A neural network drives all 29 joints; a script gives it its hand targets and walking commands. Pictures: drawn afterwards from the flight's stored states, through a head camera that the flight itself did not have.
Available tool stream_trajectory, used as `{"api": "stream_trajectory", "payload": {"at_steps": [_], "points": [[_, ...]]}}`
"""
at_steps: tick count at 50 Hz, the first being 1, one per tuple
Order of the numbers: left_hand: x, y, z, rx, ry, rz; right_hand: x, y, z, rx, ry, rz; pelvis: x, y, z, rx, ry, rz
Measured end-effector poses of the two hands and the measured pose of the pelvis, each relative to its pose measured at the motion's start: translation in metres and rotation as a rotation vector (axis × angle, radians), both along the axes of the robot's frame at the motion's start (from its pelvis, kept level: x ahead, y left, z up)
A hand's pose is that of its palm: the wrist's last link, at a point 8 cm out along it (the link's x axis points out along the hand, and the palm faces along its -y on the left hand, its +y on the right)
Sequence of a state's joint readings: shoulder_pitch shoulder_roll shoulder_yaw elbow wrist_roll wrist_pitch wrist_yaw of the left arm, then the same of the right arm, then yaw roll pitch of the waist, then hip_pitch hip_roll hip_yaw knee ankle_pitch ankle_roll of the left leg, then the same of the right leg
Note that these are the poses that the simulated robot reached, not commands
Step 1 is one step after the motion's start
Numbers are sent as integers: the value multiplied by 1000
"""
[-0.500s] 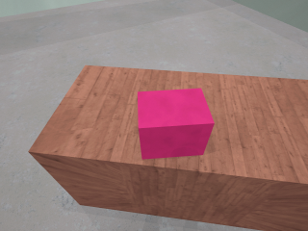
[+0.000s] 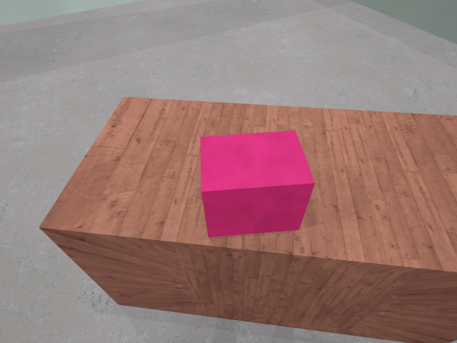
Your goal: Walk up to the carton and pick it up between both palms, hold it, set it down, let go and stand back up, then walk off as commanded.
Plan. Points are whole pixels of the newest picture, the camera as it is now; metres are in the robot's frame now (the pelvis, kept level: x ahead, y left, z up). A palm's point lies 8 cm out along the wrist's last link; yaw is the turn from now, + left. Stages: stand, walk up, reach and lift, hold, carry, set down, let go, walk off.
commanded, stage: walk off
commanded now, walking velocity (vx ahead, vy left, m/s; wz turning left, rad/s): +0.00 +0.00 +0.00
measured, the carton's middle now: (251, 184) +0.46 -0.01 -0.05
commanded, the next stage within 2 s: none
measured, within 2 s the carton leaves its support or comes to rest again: neither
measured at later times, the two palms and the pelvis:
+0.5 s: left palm out of the picture -0.02 +0.27 -0.12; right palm out of the picture +0.06 -0.36 -0.17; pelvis -0.08 -0.05 -0.04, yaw +1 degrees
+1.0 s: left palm out of the picture -0.13 +0.30 -0.15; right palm out of the picture -0.12 -0.34 -0.14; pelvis -0.23 -0.02 -0.05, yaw +4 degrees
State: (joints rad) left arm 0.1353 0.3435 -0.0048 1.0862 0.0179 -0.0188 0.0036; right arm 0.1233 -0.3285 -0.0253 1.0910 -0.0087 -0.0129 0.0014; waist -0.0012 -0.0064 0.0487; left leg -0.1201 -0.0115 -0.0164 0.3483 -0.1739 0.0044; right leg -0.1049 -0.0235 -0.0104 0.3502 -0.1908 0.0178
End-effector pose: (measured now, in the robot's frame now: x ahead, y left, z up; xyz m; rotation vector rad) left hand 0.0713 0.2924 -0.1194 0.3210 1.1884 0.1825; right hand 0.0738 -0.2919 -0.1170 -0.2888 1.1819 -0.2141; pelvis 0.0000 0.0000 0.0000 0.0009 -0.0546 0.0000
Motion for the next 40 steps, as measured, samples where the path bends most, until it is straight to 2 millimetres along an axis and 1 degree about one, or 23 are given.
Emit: {"api": "stream_trajectory", "payload": {"at_steps": [5, 7, 11, 14, 17, 19, 21, 24, 27, 29, 33, 36, 38, 40], "points": [[-2, 0, 1, 10, 16, 4, -4, 0, -4, 9, 25, 3, 2, -2, 0, -2, 3, 0], [-1, 3, 1, 12, 4, 30, -4, -1, -6, 14, 27, -2, -1, -3, -2, -3, 13, 3], [-1, 10, 0, 44, -18, 39, -5, -9, -12, -1, 14, 13, -18, -5, -11, 2, 13, 2], [-7, 13, -3, 77, -16, 28, -8, -20, -19, -19, -3, 34, -34, -11, -20, 11, 9, 12], [-19, 11, -3, 107, -14, 28, -13, -34, -28, -32, -10, 64, -48, -22, -28, 6, 13, 31], [-32, 6, -3, 130, -13, 27, -15, -45, -36, -35, -18, 76, -57, -31, -34, 12, 14, 29], [-48, -2, -5, 148, -8, 28, -13, -56, -46, -35, -38, 80, -67, -40, -42, 10, 3, 21], [-78, -19, -3, 146, 28, 25, -15, -66, -49, -31, -62, 65, -81, -47, -41, -4, -27, 22], [-100, -30, 5, 145, 49, 41, -28, -70, -45, -22, -58, 53, -89, -50, -34, 5, -21, 15], [-107, -33, 11, 147, 36, 53, -41, -73, -42, -19, -45, 51, -95, -52, -30, 8, -15, 22], [-106, -33, 17, 156, -53, 56, -72, -80, -38, -38, -2, 69, -110, -57, -29, 12, -12, 49], [-105, -32, 19, 161, -122, 50, -91, -83, -36, -57, 18, 78, -125, -57, -30, 13, -16, 61], [-109, -30, 18, 157, -150, 41, -101, -82, -35, -66, 12, 82, -137, -55, -32, 16, -20, 63], [-116, -28, 14, 146, -168, 39, -109, -79, -33, -74, -1, 94, -151, -52, -34, 12, -26, 69]]}}
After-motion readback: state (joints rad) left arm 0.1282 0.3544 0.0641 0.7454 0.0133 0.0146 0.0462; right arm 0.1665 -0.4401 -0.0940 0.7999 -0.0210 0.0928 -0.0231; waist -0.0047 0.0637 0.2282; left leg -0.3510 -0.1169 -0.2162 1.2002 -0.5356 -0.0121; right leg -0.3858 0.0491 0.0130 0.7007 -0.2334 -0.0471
